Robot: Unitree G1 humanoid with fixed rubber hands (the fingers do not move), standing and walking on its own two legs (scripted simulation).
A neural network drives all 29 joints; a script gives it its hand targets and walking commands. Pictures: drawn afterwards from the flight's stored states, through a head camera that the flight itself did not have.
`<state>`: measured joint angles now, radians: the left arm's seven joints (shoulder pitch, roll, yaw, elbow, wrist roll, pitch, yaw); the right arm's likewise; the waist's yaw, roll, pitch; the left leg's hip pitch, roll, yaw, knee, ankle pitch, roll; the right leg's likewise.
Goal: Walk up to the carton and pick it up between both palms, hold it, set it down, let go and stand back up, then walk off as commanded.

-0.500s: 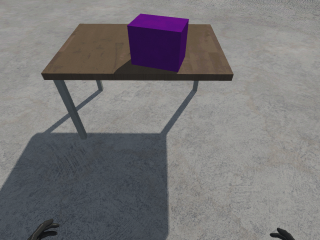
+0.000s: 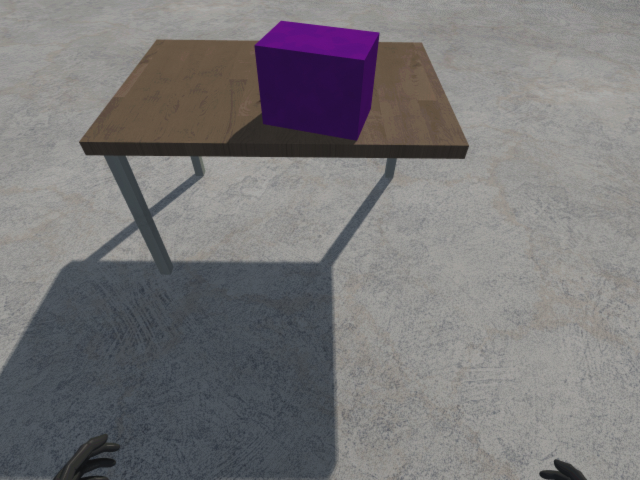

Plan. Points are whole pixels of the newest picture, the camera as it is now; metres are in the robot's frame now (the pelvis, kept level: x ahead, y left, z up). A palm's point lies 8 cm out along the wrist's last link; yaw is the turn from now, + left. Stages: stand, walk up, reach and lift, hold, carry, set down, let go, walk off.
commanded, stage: stand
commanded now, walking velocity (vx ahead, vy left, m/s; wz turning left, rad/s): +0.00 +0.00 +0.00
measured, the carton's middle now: (318, 80) +1.12 +0.00 -0.02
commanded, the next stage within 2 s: none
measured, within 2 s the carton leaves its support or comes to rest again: neither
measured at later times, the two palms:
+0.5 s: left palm out of the picture +0.14 +0.31 -0.07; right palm out of the picture +0.11 -0.32 -0.08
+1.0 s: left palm out of the picture +0.14 +0.31 -0.07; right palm out of the picture +0.11 -0.32 -0.08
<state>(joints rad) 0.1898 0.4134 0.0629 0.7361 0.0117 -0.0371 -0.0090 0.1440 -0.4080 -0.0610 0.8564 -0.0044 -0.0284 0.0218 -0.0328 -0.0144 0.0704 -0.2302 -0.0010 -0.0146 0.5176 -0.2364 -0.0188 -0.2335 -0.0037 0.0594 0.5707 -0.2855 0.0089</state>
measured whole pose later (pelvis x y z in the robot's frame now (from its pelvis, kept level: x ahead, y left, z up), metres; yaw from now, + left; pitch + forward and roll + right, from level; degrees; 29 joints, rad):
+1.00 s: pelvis +0.00 +0.00 +0.00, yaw +0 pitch -3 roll +1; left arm 0.17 0.41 0.06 0.77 0.01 -0.03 -0.01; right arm 0.13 -0.41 -0.06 0.88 0.00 -0.02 0.02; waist -0.03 -0.02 0.07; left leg -0.20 0.00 -0.01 0.48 -0.22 -0.02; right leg -0.21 0.00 0.06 0.54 -0.27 0.01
